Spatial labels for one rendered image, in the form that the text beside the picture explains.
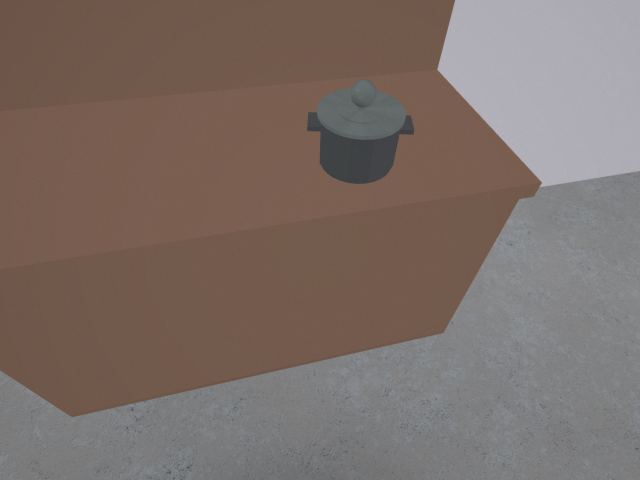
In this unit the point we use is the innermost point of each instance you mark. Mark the pot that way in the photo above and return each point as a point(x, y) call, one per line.
point(353, 160)

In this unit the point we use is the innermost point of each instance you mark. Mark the knob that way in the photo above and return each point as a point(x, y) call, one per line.
point(363, 93)

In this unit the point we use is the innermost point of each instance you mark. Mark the lid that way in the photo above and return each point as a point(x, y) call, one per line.
point(384, 117)

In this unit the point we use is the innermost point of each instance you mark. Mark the table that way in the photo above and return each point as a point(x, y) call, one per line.
point(165, 222)

